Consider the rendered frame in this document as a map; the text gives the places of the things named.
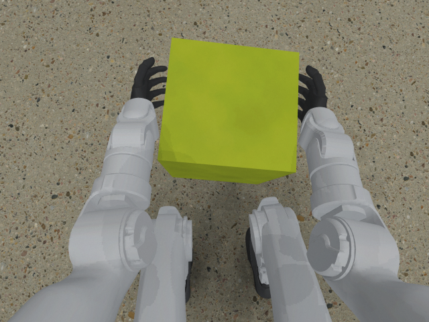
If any robot right forearm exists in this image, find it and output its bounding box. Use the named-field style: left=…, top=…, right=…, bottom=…
left=298, top=107, right=389, bottom=231

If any robot right foot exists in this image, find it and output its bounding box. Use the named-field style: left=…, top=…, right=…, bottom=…
left=245, top=227, right=271, bottom=299

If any robot left forearm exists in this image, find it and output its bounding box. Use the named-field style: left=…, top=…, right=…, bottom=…
left=68, top=98, right=159, bottom=263

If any right robot hand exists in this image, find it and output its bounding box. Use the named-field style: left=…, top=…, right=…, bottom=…
left=298, top=65, right=328, bottom=123

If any carton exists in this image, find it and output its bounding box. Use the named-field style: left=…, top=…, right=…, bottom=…
left=158, top=38, right=299, bottom=184

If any left robot hand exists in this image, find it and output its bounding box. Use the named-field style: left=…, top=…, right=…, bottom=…
left=130, top=57, right=168, bottom=109

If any left robot upper arm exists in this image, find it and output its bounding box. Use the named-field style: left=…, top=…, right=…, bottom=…
left=8, top=207, right=158, bottom=322

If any robot left thigh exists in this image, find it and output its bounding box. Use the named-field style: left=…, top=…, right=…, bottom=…
left=133, top=214, right=192, bottom=322

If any right robot upper arm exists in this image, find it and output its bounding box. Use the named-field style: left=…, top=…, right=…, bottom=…
left=306, top=216, right=429, bottom=322

